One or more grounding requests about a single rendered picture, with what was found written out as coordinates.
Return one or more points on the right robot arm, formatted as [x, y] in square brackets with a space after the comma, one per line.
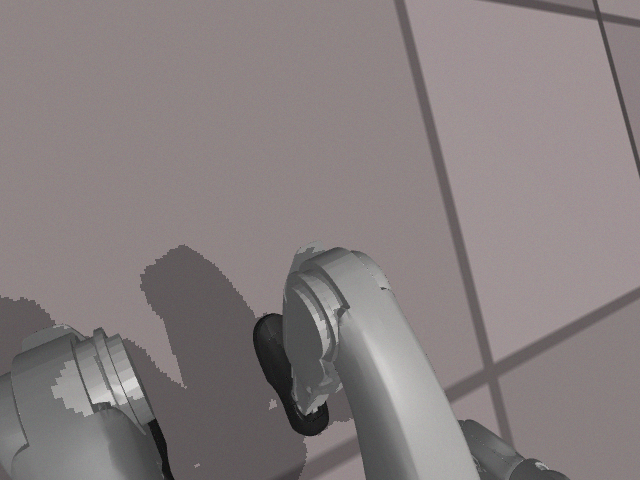
[533, 469]

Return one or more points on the left robot foot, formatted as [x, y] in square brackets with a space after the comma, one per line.
[162, 448]

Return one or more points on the right robot foot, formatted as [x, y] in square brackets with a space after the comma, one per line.
[269, 348]

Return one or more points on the right robot hand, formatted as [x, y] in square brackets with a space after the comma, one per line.
[495, 458]

